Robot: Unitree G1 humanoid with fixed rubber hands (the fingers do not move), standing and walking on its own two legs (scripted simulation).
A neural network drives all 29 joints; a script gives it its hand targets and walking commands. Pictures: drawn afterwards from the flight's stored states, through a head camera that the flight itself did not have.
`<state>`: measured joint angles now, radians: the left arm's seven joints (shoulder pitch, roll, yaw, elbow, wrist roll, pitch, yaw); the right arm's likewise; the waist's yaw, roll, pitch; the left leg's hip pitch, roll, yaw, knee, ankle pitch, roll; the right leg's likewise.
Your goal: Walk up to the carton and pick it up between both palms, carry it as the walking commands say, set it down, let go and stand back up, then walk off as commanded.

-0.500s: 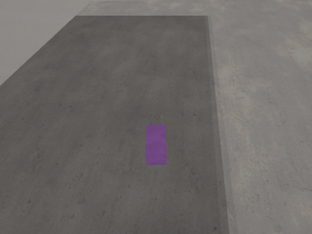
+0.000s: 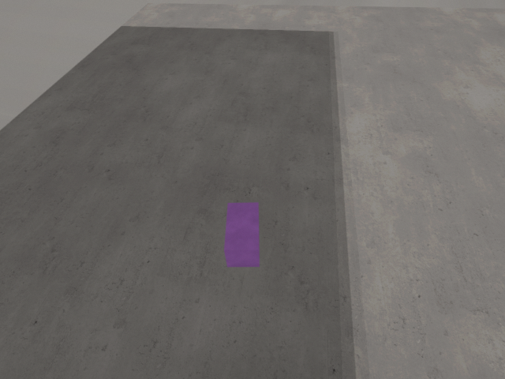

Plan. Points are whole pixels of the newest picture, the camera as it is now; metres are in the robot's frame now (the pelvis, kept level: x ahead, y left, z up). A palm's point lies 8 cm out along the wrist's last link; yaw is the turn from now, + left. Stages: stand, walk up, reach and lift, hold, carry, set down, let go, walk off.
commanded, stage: stand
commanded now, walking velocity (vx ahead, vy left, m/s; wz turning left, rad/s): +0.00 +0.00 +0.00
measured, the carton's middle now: (243, 234) +0.85 +0.08 -0.70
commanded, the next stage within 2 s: none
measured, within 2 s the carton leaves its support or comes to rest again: neither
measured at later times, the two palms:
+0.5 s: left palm out of the picture -0.03 +0.21 -0.15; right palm out of the picture -0.04 -0.20 -0.15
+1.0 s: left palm out of the picture -0.01 +0.24 -0.15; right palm out of the picture -0.04 -0.20 -0.14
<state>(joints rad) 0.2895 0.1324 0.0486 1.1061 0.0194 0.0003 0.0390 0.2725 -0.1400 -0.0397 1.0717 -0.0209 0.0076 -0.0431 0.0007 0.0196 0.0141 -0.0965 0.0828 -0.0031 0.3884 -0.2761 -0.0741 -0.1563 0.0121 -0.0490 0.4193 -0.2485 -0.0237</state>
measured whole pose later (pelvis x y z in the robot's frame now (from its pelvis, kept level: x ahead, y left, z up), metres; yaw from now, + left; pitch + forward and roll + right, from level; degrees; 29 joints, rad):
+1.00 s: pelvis -0.01 +0.02 +0.00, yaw -1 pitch -2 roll +0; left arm 0.29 0.14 0.04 1.11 0.02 -0.01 0.04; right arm 0.33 -0.12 -0.03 1.11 -0.02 0.00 -0.05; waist 0.01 -0.01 0.03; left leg -0.10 0.06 0.02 0.40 -0.27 -0.05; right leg -0.17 -0.01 -0.02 0.44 -0.24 0.00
